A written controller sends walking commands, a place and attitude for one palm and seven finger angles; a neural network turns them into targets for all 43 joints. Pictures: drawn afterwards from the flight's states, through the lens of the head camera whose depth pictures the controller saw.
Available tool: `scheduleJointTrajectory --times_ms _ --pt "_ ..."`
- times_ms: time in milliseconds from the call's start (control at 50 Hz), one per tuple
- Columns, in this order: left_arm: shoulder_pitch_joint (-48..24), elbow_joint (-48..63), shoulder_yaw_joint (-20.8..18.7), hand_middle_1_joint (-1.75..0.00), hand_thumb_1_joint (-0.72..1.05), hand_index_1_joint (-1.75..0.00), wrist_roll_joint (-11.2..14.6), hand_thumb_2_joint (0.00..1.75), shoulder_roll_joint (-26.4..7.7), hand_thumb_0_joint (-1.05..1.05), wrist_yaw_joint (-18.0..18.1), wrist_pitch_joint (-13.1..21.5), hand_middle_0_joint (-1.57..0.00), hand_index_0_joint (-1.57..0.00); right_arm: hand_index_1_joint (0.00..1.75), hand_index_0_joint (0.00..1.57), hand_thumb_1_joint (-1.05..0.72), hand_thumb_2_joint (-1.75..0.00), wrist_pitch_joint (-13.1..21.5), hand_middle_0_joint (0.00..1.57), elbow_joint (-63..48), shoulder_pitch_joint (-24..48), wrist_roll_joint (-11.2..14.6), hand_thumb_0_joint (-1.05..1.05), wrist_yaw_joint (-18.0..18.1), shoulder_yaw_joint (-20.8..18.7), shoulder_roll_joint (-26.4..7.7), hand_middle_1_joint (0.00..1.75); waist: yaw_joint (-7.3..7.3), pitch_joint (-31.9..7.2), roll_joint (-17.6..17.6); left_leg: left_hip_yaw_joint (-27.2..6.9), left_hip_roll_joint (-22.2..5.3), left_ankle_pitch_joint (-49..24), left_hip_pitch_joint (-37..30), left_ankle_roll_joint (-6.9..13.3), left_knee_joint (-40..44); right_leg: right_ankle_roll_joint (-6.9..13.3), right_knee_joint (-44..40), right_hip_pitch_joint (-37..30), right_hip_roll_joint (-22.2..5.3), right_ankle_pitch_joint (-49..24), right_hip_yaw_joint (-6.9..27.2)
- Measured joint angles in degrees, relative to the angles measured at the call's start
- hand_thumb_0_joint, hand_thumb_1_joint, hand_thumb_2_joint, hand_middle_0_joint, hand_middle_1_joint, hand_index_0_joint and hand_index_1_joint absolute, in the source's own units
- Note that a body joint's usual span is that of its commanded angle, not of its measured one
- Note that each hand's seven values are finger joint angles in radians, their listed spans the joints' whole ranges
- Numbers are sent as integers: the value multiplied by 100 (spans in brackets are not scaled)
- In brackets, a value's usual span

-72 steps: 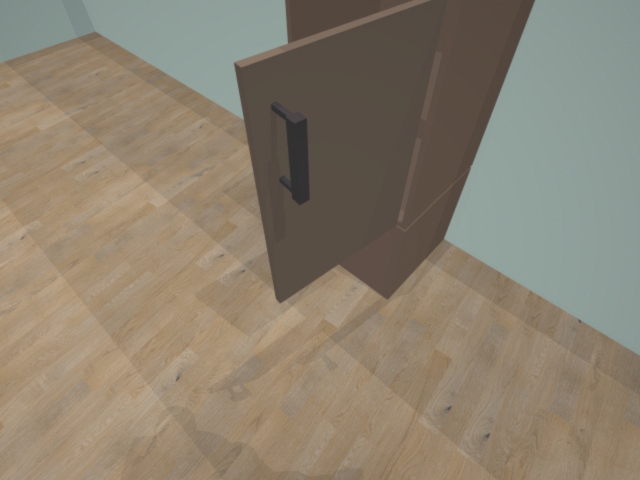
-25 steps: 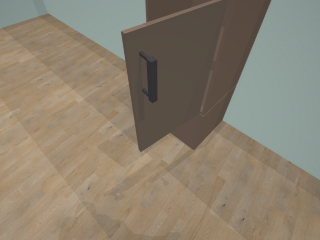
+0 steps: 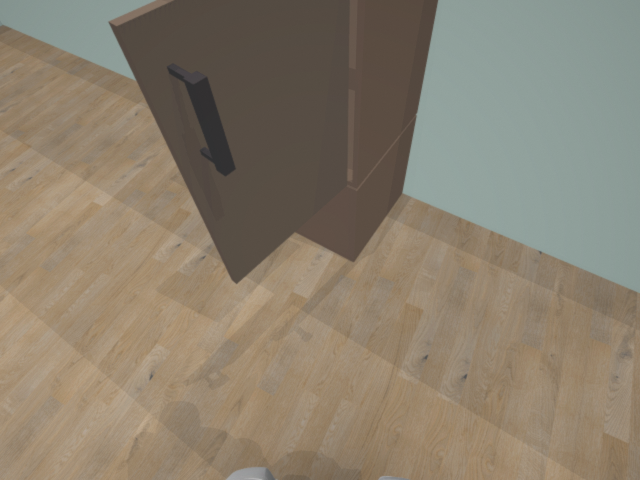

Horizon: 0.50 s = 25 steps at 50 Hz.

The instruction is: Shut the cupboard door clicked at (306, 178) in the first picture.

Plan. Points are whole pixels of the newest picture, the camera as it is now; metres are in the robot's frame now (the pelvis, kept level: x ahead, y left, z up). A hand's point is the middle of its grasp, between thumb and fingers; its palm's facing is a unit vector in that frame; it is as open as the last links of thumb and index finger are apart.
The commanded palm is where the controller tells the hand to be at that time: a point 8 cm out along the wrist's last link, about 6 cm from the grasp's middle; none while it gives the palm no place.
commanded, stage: walk to a spot facing it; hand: left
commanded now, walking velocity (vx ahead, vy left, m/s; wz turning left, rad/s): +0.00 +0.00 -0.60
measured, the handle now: (202, 122) +0.54 +0.21 +0.12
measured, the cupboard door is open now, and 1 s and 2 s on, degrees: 81 81 81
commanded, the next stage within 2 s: none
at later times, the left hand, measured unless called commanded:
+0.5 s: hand out of the picture +0.10 +0.22 -0.16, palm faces -0.18 -0.95 -0.25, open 7.4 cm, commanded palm none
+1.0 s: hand (260, 402) +0.23 +0.12 -0.15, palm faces -0.58 -0.77 -0.27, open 7.4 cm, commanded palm none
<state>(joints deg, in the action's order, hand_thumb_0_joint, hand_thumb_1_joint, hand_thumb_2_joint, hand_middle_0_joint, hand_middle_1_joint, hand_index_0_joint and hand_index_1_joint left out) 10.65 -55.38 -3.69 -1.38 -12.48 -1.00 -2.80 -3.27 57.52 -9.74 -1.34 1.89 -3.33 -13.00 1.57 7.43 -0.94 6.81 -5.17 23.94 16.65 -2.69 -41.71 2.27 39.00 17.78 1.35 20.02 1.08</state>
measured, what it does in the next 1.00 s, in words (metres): steps on the spot, turning right: left foot, then right foot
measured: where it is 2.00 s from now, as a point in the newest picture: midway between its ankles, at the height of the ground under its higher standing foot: outside the picture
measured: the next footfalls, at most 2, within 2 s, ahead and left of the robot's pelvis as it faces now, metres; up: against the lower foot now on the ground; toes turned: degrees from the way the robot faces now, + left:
left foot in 0.52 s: +0.08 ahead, +0.14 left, +0.00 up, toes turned -20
right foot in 0.88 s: -0.01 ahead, -0.12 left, +0.00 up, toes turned -34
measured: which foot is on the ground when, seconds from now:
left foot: up 0.00-0.50, down 0.52-0.88, up 0.90-1.00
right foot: down 0.00-0.50, up 0.52-0.86, down 0.88-1.00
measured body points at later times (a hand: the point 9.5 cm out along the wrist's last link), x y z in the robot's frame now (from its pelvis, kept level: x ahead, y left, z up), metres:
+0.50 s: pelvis +0.01 +0.02 +0.02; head +0.08 +0.03 +0.46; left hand +0.11 +0.27 -0.14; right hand +0.11 -0.25 -0.10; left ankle +0.04 +0.15 -0.71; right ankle +0.00 -0.08 -0.72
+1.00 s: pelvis +0.02 +0.01 +0.01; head +0.07 -0.02 +0.45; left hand +0.26 +0.17 -0.13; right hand -0.11 -0.24 -0.13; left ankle +0.07 +0.15 -0.66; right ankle -0.04 -0.10 -0.72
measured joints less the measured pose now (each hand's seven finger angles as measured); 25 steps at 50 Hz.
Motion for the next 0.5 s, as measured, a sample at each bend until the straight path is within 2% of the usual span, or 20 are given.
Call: scheduleJointTrajectory --times_ms 40,60,100,140,280,400,460,500 --pt "18 13 -5 -30 90 -30 9 90 74 1 81 41 -20 -20 30 21 -91 -90 -96 20 -12 135 38 1 -9 -50 -48 30 -38 117 -101 -485 139 382 484 17 -1182 141 -43 -10 125 30 -10" --pt "52 25 -9 -30 90 -30 12 90 100 1 112 37 -20 -20 30 21 -91 -90 -116 20 -29 197 43 1 -18 -67 -58 30 -39 139 -106 -603 201 340 689 9 -1630 183 -184 -38 169 -38 25" --pt "137 24 -19 -30 90 -30 29 90 133 0 163 43 -20 -20 30 20 -91 -90 -114 20 -96 316 43 1 -32 -84 -57 30 -22 143 -52 -697 281 108 984 -33 -2162 207 -543 -96 235 -280 173" --pt "229 8 -20 -30 90 -30 43 90 158 1 193 62 -20 -20 30 20 -91 -90 -87 20 -188 411 48 1 -31 -89 -48 30 -13 105 18 -742 330 -78 1127 -80 -2285 223 -889 -153 282 -511 347" --pt "405 -7 -47 -30 90 -30 30 90 191 1 229 99 -21 -20 30 20 -91 -90 -40 20 -372 684 84 1 19 -78 -4 30 73 -91 139 -874 401 -116 993 -173 -1601 212 -1471 -303 440 -878 865" --pt "381 69 -99 -30 90 -30 -11 90 80 1 226 90 -21 -20 30 20 -91 -90 -2 20 -511 885 124 1 19 -39 104 30 192 -174 277 -932 527 88 740 -128 -825 132 -1487 -286 573 -923 1239" --pt "354 98 -126 -30 90 -30 -18 90 -16 1 222 53 -21 -20 30 20 -91 -90 53 20 -607 930 153 1 15 -2 166 30 213 -221 371 -966 614 -8 497 -68 -110 36 -1393 -208 637 -897 1442" --pt "364 115 -139 -30 90 -30 7 90 -78 1 218 8 -21 -20 30 20 -91 -90 139 20 -686 881 158 1 21 40 180 30 163 -297 377 -969 583 -462 125 -8 852 -59 -1159 -82 734 -786 1543"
